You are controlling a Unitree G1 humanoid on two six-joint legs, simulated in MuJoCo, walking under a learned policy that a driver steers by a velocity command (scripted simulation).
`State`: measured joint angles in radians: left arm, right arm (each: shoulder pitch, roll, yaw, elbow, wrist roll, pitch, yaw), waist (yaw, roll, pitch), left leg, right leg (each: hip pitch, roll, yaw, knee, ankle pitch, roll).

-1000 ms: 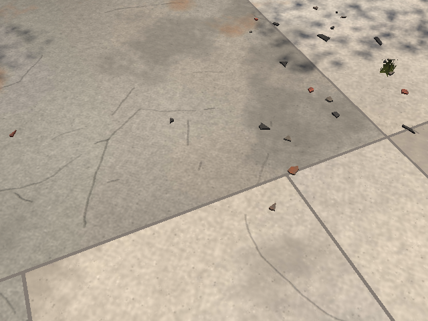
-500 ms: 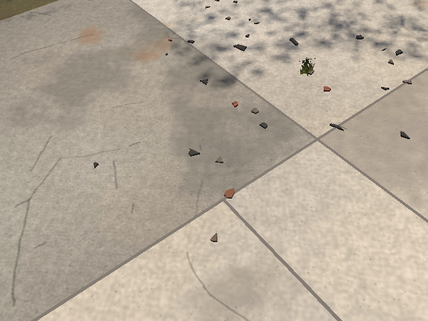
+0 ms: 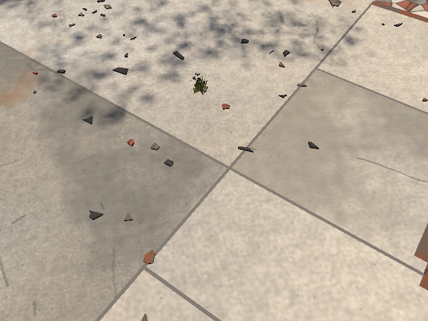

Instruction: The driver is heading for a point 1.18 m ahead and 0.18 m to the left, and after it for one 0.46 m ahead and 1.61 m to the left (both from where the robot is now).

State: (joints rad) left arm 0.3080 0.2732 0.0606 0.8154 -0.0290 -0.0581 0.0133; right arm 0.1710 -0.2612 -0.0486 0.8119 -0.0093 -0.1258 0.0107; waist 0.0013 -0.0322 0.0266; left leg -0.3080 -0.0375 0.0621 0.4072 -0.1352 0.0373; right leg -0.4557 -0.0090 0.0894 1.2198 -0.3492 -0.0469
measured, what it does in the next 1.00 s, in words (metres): walks ahead, turning left: right foot, then left foot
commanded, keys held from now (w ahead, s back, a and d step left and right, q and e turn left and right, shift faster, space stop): w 0.06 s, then w+q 0.88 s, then w+e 0.06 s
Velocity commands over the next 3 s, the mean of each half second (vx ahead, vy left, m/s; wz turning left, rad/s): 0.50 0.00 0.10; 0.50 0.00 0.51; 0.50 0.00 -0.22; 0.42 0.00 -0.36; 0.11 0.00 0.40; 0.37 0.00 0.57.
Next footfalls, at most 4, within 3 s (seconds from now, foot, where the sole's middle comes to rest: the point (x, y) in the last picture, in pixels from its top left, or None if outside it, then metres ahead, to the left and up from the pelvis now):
0.34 right None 0.34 -0.16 -0.77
0.88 left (176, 290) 0.56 0.15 -0.77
1.44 right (200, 191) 0.94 0.08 -0.77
1.90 left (143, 143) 1.18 0.32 -0.77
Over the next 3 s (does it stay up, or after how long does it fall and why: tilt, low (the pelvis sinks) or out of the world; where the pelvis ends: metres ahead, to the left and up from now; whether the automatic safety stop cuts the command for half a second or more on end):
stays up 1.21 0.33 0.01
